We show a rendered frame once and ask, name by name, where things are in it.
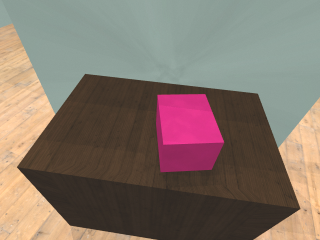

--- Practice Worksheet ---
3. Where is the carton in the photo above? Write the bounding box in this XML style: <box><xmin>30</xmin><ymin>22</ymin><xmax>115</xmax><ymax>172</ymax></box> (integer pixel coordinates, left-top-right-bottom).
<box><xmin>156</xmin><ymin>94</ymin><xmax>224</xmax><ymax>173</ymax></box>

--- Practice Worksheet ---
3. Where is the pedestal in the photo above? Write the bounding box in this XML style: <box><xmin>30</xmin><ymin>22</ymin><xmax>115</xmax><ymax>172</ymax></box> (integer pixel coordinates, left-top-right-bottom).
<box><xmin>17</xmin><ymin>74</ymin><xmax>301</xmax><ymax>240</ymax></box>

